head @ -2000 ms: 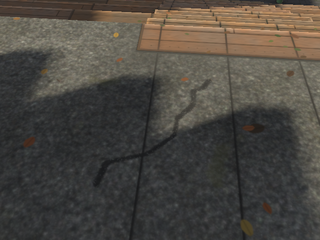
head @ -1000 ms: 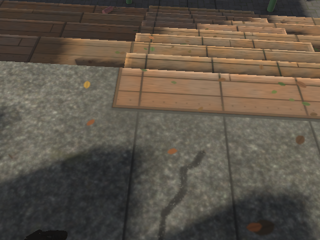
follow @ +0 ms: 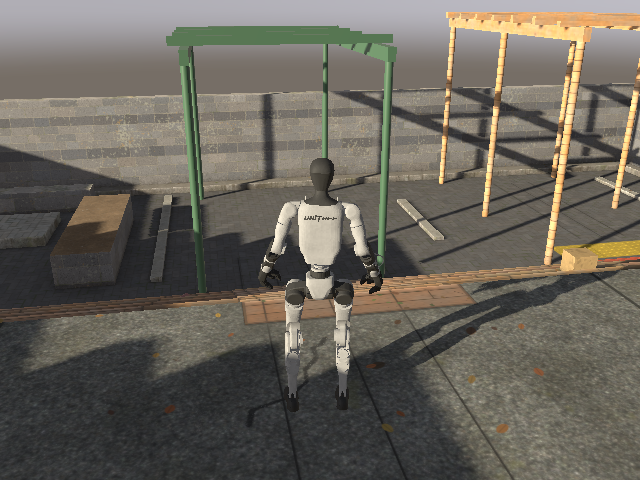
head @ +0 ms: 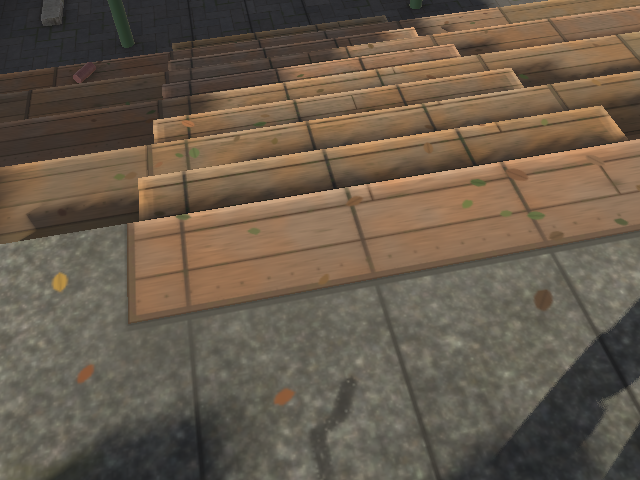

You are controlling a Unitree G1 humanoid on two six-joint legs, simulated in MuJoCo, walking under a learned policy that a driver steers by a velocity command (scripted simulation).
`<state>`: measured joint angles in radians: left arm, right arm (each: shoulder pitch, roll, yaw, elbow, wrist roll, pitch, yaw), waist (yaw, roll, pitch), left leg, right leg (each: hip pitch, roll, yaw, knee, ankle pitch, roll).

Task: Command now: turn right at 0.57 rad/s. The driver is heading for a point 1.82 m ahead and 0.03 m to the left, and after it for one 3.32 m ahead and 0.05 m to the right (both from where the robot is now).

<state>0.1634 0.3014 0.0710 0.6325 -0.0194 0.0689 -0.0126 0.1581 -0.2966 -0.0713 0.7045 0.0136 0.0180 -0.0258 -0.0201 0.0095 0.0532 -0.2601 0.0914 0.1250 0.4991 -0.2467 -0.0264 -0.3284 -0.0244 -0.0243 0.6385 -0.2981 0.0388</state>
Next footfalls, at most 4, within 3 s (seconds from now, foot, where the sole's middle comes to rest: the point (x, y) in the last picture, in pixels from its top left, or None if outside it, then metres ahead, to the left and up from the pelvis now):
0.02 right None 0.04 -0.12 -0.77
0.56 left None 0.14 0.10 -0.77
1.00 right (397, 478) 0.46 -0.11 -0.77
1.46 left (242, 397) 0.64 0.20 -0.77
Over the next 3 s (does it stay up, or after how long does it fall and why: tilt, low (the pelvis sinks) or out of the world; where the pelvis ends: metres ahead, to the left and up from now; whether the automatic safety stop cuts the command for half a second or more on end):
stays up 1.37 -0.03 -0.16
